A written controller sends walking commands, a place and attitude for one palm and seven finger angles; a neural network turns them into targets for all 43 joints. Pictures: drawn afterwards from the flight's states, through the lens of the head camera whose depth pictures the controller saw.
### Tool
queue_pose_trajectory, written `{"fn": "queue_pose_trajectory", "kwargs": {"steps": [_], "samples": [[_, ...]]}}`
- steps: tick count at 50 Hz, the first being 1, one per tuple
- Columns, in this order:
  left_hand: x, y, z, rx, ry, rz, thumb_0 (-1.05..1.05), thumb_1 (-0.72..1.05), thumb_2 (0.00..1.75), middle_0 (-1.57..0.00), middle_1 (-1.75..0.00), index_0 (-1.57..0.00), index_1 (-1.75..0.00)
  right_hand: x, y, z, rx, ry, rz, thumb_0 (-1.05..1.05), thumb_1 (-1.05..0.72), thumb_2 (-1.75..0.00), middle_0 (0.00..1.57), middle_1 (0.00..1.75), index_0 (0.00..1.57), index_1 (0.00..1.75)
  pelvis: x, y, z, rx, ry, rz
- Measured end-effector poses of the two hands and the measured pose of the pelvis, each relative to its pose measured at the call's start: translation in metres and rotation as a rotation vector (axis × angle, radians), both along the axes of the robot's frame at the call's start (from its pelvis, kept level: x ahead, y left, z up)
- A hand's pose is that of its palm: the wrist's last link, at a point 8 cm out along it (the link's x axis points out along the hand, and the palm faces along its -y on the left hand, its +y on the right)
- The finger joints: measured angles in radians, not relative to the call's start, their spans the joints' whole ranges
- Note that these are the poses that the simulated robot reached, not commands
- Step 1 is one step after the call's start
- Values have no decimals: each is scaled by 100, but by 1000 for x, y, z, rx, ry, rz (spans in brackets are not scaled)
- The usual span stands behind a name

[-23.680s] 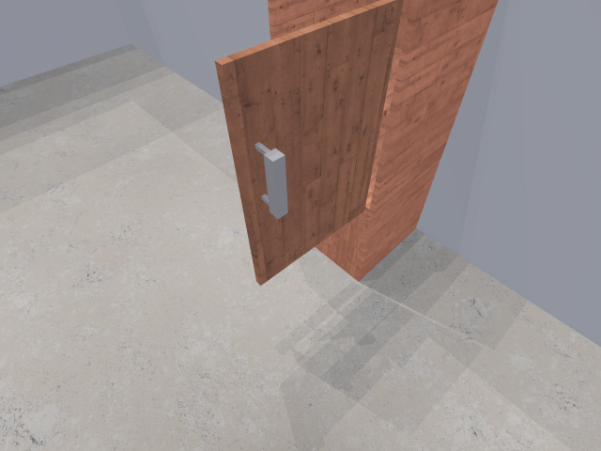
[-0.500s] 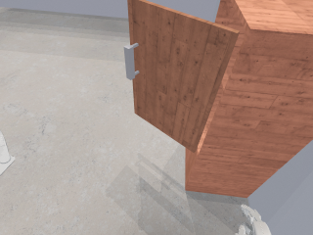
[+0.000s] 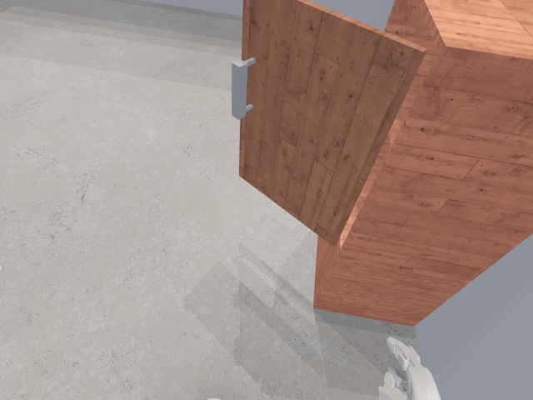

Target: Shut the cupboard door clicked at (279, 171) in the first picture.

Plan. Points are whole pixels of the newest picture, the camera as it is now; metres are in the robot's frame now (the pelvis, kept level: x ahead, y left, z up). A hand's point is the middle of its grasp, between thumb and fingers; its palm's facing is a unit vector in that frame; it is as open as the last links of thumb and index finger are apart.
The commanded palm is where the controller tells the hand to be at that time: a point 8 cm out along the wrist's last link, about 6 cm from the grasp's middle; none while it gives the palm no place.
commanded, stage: step back with the hand held close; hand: left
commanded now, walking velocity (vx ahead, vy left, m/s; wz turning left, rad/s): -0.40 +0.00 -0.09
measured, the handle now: (245, 88) +0.80 +0.15 +0.03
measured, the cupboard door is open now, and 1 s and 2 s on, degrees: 57 57 57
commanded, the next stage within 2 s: stop stepping back and stand still in 0.08 s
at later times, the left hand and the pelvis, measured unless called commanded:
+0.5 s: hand out of the picture +0.08 +0.24 +0.15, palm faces +0.39 -0.83 -0.41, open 7.4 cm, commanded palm +0.02 +0.27 +0.18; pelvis -0.15 -0.02 +0.00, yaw -5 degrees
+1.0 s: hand out of the picture +0.02 +0.26 +0.17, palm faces +0.34 -0.82 -0.46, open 7.4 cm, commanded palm -0.03 +0.30 +0.18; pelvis -0.20 +0.01 +0.01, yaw -5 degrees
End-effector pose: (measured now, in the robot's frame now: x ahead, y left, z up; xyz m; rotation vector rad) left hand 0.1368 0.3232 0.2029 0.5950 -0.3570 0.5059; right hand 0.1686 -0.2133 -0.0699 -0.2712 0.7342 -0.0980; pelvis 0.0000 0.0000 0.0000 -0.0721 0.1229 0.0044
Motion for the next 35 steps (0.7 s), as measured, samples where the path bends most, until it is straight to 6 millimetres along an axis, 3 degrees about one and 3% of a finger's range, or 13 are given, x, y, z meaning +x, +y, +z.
{"fn": "queue_pose_trajectory", "kwargs": {"steps": [3, 6, 8, 11, 14, 17, 22, 25, 28, 31, 35], "samples": [[7, -20, -13, -55, 29, -53, 1, 89, 90, -20, -30, -20, -31, -2, 0, -2, 28, -39, 37, 1, -90, -89, 20, 30, 20, 30, -27, -7, -1, 12, 8, -49], [12, -54, -26, -59, 78, -173, 1, 90, 90, -20, -30, -20, -31, -16, -9, -8, 61, -85, 30, 1, -90, -89, 20, 30, 20, 30, -62, -17, -8, 22, -13, -87], [6, -77, -25, -29, 112, -267, 2, 89, 90, -20, -30, -20, -31, -35, -20, -10, 74, -92, -5, 1, -90, -89, 20, 30, 20, 30, -82, -22, -9, -5, -36, -85], [-16, -95, -7, 62, 118, -380, 2, 89, 90, -21, -30, -21, -31, -74, -38, -3, 71, -49, -99, 1, -90, -89, 20, 30, 20, 30, -92, -30, -5, 21, -50, -94], [-41, -87, 9, 152, 127, -372, 1, 88, 90, -22, -30, -21, -31, -113, -59, 9, 16, -20, -176, 1, -90, -89, 20, 30, 20, 30, -93, -33, -1, 56, -40, -124], [-56, -66, 12, 133, 121, -284, 1, 88, 90, -22, -30, -22, -31, -145, -78, 12, -47, -19, -237, 1, -90, -89, 20, 30, 20, 30, -98, -26, -1, 46, -55, -115], [-80, -38, -17, -48, 142, -129, 1, 89, 90, -21, -30, -21, -31, -197, -92, 11, -71, -22, -286, 1, -90, -89, 20, 30, 20, 30, -126, -20, 0, 57, -112, -124], [-98, -44, -38, -146, 173, -106, 1, 89, 90, -21, -30, -20, -31, -223, -90, 6, -67, -15, -280, 1, -90, -89, 20, 30, 20, 30, -147, -20, 0, 50, -138, -95], [-122, -59, -46, -194, 172, -141, 2, 89, 90, -20, -30, -20, -31, -245, -81, 3, -54, 19, -259, 1, -90, -89, 20, 30, 20, 30, -164, -22, 2, 48, -143, -73], [-144, -67, -37, -179, 106, -194, 2, 89, 90, -21, -30, -21, -31, -262, -72, 3, -58, 56, -233, 1, -90, -89, 20, 30, 20, 30, -177, -22, 3, 65, -141, -97], [-155, -53, -15, -98, -11, -206, 2, 88, 90, -21, -30, -21, -31, -274, -59, 4, -74, 64, -213, 1, -90, -89, 20, 30, 20, 30, -187, -14, 2, 56, -123, -104]]}}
